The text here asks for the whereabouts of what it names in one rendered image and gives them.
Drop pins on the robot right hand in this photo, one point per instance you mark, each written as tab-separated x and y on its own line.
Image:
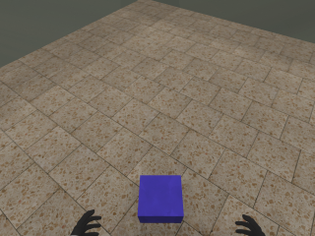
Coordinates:
255	229

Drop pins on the carton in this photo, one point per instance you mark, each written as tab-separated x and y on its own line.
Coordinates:
160	199

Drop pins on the robot left hand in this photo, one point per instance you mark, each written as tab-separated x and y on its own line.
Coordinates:
82	225

